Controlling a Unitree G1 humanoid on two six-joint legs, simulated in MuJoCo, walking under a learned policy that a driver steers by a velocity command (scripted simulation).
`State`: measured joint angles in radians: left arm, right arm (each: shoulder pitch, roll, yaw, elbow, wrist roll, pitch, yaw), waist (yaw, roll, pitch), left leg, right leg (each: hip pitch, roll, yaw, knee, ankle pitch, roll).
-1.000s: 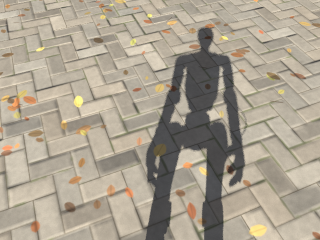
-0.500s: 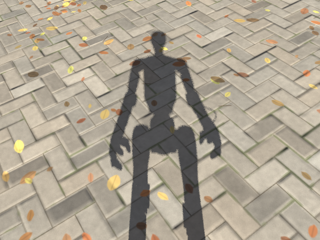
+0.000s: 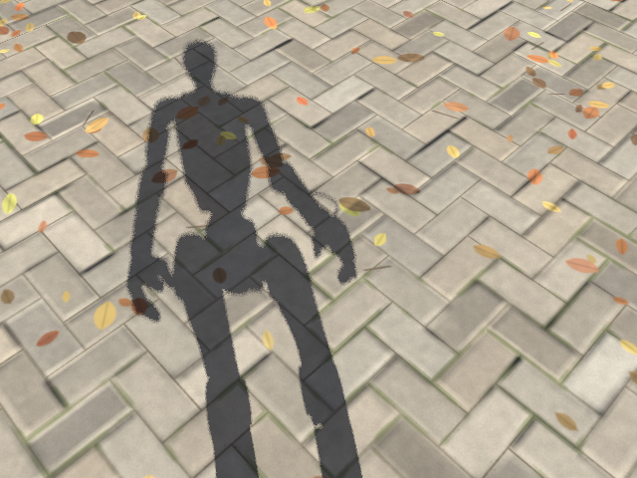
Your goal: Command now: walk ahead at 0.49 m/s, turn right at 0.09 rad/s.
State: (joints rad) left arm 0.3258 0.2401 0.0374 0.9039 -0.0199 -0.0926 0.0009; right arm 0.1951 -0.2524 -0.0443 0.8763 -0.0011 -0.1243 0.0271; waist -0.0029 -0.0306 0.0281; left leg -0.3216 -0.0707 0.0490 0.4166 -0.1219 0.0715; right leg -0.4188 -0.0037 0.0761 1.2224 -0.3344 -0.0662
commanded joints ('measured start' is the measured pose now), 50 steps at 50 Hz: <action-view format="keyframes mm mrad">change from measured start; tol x32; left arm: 1 41 59 21 -61 6 -4 8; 15 -376 68 6 -223 0 -21 -30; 21 185 258 79 -91 17 -15 -24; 50 -25 142 21 -123 4 -60 -6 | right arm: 1 15 -67 -6 -30 -6 -11 6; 21 305 -30 29 32 15 10 -16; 43 -221 -36 -6 -199 22 54 38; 50 237 -244 -91 -159 16 64 2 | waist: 1 28 82 -42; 16 -53 102 30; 21 118 -249 -454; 43 72 -12 66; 50 -126 191 -420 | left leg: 1 123 276 -321 -282 16 184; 18 339 275 -130 16 468 75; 22 -476 83 -168 919 -396 -15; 35 -388 165 -146 400 234 -43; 43 -452 137 -14 218 73 9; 47 60 -8 73 147 -5 107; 50 748 413 -865 -112 -126 375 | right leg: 1 -167 -121 21 -33 69 7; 16 -174 -59 -67 -710 292 5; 19 359 -75 -41 -717 293 -86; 21 866 -418 675 -892 100 -296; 28 238 -225 72 -1082 333 -152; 41 513 -272 -198 -1053 513 -88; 46 540 -273 -272 -716 1142 -38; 50 -369 28 44 266 -202 65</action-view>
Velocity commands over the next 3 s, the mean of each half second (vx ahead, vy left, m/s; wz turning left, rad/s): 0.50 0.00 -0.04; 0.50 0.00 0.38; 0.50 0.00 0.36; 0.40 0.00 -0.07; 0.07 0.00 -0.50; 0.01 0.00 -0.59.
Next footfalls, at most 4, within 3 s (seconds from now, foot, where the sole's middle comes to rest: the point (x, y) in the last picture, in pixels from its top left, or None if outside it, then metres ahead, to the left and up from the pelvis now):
0.38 right None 0.39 -0.16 -0.77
0.96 left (284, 387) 0.67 0.10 -0.77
1.44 right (323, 266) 1.01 0.01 -0.77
1.94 left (204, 226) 1.15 0.34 -0.77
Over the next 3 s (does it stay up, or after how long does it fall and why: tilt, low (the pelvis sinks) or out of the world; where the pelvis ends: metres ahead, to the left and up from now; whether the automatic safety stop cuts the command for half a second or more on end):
stays up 1.09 0.19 0.01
